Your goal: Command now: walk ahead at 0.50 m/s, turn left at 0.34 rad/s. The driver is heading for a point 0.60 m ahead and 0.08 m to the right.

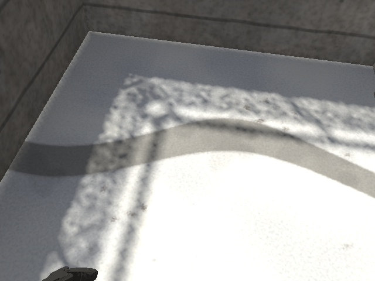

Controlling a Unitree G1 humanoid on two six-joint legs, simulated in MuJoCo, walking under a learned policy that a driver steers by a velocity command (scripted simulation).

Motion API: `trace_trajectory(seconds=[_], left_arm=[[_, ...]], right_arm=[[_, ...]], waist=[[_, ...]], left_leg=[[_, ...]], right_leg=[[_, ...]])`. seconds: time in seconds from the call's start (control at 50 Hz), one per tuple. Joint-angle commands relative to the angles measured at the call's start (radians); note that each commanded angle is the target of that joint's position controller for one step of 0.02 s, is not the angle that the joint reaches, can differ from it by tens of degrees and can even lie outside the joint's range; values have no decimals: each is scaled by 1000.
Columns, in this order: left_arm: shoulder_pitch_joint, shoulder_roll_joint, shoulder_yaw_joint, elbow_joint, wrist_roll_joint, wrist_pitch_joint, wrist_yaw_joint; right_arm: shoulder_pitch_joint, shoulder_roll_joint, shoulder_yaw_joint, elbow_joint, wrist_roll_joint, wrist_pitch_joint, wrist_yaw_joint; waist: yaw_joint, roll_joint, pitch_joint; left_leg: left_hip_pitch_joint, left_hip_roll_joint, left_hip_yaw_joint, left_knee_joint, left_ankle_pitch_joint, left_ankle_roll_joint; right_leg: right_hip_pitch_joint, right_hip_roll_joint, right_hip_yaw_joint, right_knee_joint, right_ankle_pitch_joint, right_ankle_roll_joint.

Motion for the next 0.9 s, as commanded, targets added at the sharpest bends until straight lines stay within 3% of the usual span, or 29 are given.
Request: trace_trajectory(seconds=[0.02, 0.04, 0.06, 0.08, 0.1, 0.12, 0.14, 0.16, 0.18, 0.22, 0.26, 0.32, 0.38, 0.42, 0.5, 0.54, 0.56, 0.58, 0.6, 0.62, 0.64, 0.66, 0.68, 0.72, 0.76, 0.78, 0.84, 0.9], left_arm=[[-28, 102, 26, -75, -3, -30, 4], [66, 126, 37, -45, -3, -35, 13], [212, 148, 49, -2, -2, -46, 25], [369, 204, 63, 16, 16, -55, 41], [429, 313, 92, 28, 31, -49, 42], [358, 233, 80, 30, -4, -35, 31], [264, 163, 64, 14, -13, -32, 28], [226, 116, 53, 19, -10, -37, 24], [225, 99, 46, 34, -8, -42, 25], [249, 89, 40, 68, -15, -56, 24], [287, 97, 42, 96, -24, -71, 19], [328, 106, 44, 125, -27, -72, 17], [363, 106, 43, 150, -29, -69, 14], [393, 122, 47, 166, -29, -70, 14], [433, 138, 49, 196, -22, -62, 21], [423, 150, 52, 205, -19, -55, 27], [413, 155, 52, 209, -20, -51, 29], [416, 141, 47, 213, -21, -47, 30], [402, 105, 33, 179, -25, -48, 29], [512, 2, 13, 154, -52, -48, 25], [445, 125, 44, 173, -22, -37, 36], [380, 119, 48, 157, -26, -40, 30], [355, 92, 42, 158, -31, -40, 24], [373, 68, 41, 177, -9, -17, 18], [397, 42, 40, 190, -5, 2, 16], [392, 35, 40, 191, -4, 8, 15], [313, 22, 33, 174, -3, 15, 16], [215, 1, 15, 157, -8, 13, 20]], right_arm=[[11, -161, -31, -34, -5, -16, -13], [-4, -174, -33, -33, -6, -19, -12], [-17, -174, -31, -28, -6, -22, -7], [-10, -124, -16, -47, -2, -27, -1], [135, -39, -2, -56, 36, -25, 4], [102, -113, -9, -37, -3, -23, -3], [13, -119, -11, -47, -9, -19, 2], [-57, -106, -4, -61, -13, -20, 9], [-85, -95, -3, -69, -16, -15, 16], [-68, -75, 4, -63, -28, 4, 29], [-81, -62, 9, -65, -33, 13, 35], [-215, -48, 22, -104, -34, 16, 42], [-347, -22, 40, -140, -26, 10, 48], [-411, -16, 47, -155, -20, 8, 50], [-473, -40, 43, -175, -17, 4, 42], [-437, -54, 36, -167, -22, -2, 35], [-353, -63, 28, -139, -27, -8, 29], [-200, -89, 14, -84, -38, -19, 20], [-12, -162, -8, -49, -59, -28, 7], [23, -256, -32, -43, -58, -21, 1], [-35, -195, -23, -53, -18, -10, 4], [-124, -136, -6, -61, -13, -12, 5], [-170, -88, 6, -60, -15, -20, 9], [-198, -44, 21, -41, -8, -36, 2], [-168, -46, 23, -17, -3, -55, 3], [-161, -56, 22, -5, 3, -59, 2], [-152, -60, 25, 21, 2, -52, -1], [-124, -52, 33, 55, 1, -40, -5]], waist=[[52, 119, 15], [92, 119, -25], [166, 84, -99], [225, 16, -220], [168, -242, -351], [144, -144, -279], [121, -40, -120], [119, 26, -63], [105, 2, -30], [79, -53, -29], [70, -54, -29], [89, -45, 14], [118, -45, 33], [136, -45, 36], [146, -44, 46], [119, -45, 33], [79, -36, -7], [19, 2, -91], [-54, 96, -221], [-1, 340, -317], [-1, 170, -243], [35, 124, -116], [58, 97, -58], [109, 119, -10], [135, 102, -33], [145, 101, -36], [143, 125, -21], [112, 141, -19]], left_leg=[[-24, 289, -136, 51, 728, 61], [-24, 276, -119, 146, 871, 45], [-56, 228, -70, 327, 897, 25], [-199, 179, -33, 592, 654, 9], [-506, -9, 66, 943, -25, -42], [-621, 27, 20, 1035, -147, -30], [-645, 77, 20, 1034, -62, -31], [-630, 111, 30, 981, -7, -32], [-614, 137, 43, 932, 8, -35], [-560, 154, 64, 872, 21, -50], [-585, 166, 91, 834, 37, -63], [-677, 214, 139, 712, 134, -88], [-653, 223, 185, 514, 249, -103], [-608, 211, 209, 412, 294, -102], [-566, 191, 221, 315, 261, -71], [-494, 164, 230, 269, 188, -42], [-383, 134, 243, 223, 172, -24], [-182, 123, 238, 181, 179, 5], [68, 322, 22, 159, 72, 63], [282, 590, -445, 38, -10, 180], [192, 559, -463, -1, -39, 160], [67, 515, -293, -16, 9, 129], [-37, 469, -178, -56, 107, 98], [-157, 401, -15, -74, 438, 58], [-172, 390, 74, -46, 777, 68], [-171, 382, 113, -41, 858, 71], [-177, 345, 198, -39, 915, 63], [-177, 318, 242, -26, 928, 53]], right_leg=[[146, 50, -25, -88, -55, -53], [265, 85, -40, -103, -110, -72], [443, 88, -44, -157, -96, -98], [675, -86, 140, -168, -232, -144], [922, -360, 647, -262, -314, -291], [835, -352, 793, -355, -392, -296], [688, -314, 613, -364, -388, -279], [593, -262, 479, -378, -286, -255], [538, -214, 378, -394, -185, -229], [481, -163, 268, -420, -47, -208], [485, -154, 218, -442, 38, -222], [496, -141, 156, -499, 43, -231], [493, -101, 82, -509, 92, -209], [504, -102, 57, -499, 128, -199], [591, -155, 69, -450, 201, -187], [632, -169, 63, -372, 333, -174], [635, -154, 41, -267, 449, -160], [580, -108, -2, -81, 467, -140], [402, -61, -44, 205, 208, -118], [61, 119, -90, 544, -468, -82], [-24, 81, 38, 619, -486, -99], [-34, 37, 59, 603, -394, -107], [1, 4, 57, 552, -330, -105], [93, -10, 46, 489, -306, -77], [140, 17, 34, 475, -301, -55], [135, 24, 26, 453, -280, -46], [115, 25, -3, 317, -181, -30], [182, 32, -55, 126, -90, -31]])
